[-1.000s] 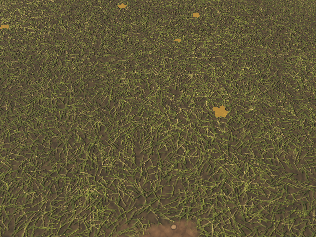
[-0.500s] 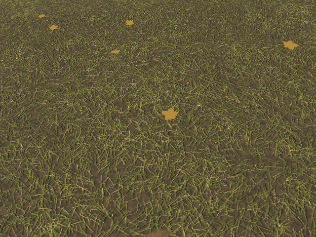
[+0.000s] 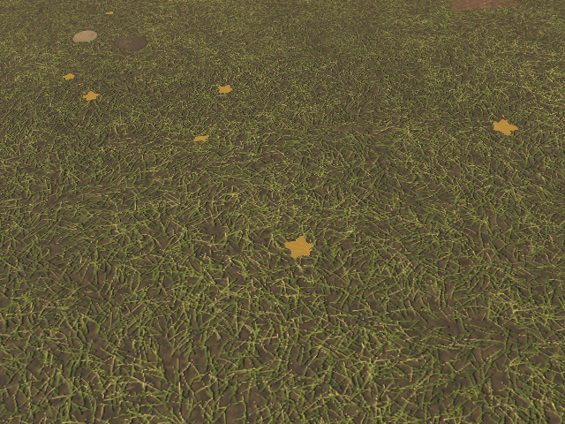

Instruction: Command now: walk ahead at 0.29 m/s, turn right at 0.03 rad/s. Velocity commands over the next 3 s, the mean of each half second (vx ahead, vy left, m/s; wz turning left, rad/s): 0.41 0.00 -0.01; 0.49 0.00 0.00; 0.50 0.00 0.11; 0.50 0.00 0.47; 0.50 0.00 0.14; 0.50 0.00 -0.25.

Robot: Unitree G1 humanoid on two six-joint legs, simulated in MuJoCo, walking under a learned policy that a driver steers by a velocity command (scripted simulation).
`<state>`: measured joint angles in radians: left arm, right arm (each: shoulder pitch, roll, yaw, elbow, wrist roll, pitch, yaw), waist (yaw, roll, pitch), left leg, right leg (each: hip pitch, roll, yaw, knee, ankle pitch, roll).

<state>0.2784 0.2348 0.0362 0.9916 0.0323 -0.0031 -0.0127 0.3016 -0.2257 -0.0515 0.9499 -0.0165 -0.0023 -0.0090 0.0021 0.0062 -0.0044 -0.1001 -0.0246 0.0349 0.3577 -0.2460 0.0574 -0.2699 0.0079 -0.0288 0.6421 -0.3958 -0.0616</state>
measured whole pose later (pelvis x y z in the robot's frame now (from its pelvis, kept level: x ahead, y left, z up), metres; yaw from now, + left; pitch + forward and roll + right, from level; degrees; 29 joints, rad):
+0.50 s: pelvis +0.20 -0.02 -0.01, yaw +0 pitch +1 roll -1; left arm 0.49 0.17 0.02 1.09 0.02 -0.10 0.01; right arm 0.00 -0.21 -0.03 0.85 -0.03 -0.03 0.04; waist 0.07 0.02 0.05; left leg -0.59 0.04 0.10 0.63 -0.10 0.07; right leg 0.18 0.05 -0.03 0.14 -0.34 -0.05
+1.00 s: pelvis +0.49 +0.01 +0.00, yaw +0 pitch +0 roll +1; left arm 0.04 0.20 0.03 0.91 0.03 -0.04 -0.04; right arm 0.47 -0.17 -0.02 1.05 -0.01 -0.10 0.00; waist -0.06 -0.04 0.05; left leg 0.08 -0.10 0.08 0.17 -0.26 0.09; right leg -0.63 -0.09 -0.06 0.66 0.01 -0.04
